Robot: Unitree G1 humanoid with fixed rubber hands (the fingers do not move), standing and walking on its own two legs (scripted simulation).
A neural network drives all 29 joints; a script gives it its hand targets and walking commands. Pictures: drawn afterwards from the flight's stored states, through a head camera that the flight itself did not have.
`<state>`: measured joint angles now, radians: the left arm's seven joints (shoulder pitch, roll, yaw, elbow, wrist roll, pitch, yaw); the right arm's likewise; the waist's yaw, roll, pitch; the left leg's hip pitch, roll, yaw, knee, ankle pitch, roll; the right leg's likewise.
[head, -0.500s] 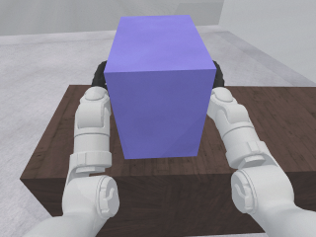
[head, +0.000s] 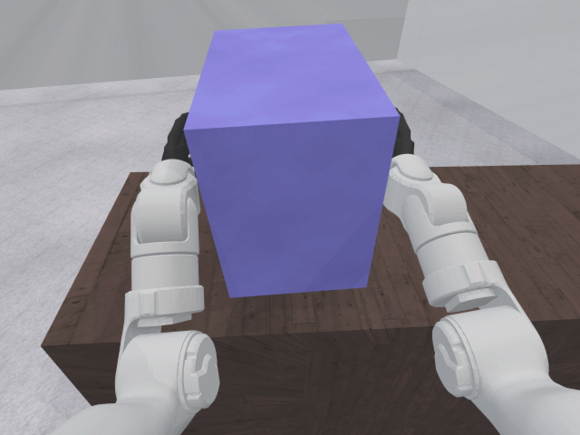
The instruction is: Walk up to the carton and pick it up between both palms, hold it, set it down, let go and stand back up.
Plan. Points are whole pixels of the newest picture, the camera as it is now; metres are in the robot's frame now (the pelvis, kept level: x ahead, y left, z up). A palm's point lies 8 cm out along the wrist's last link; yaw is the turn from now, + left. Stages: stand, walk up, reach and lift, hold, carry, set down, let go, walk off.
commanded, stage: reach and lift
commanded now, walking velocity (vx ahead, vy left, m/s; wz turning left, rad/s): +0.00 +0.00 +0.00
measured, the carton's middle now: (288, 155) +0.43 +0.00 +0.22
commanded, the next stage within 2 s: hold in 0.34 s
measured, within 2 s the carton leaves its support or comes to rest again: neither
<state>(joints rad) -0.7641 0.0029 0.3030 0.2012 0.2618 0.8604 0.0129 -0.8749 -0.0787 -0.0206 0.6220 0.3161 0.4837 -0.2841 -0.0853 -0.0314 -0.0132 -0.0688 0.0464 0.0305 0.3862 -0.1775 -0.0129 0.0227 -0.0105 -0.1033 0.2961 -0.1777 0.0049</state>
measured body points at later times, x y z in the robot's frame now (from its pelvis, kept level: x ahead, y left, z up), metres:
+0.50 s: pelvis -0.02 -0.01 +0.00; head -0.09 +0.01 +0.44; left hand +0.37 +0.15 +0.26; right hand +0.38 -0.14 +0.27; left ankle +0.03 +0.12 -0.75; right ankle +0.00 -0.12 -0.75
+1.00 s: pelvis -0.01 -0.01 +0.00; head -0.09 +0.01 +0.44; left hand +0.37 +0.15 +0.27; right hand +0.38 -0.13 +0.28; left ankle +0.03 +0.12 -0.75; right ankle +0.00 -0.12 -0.75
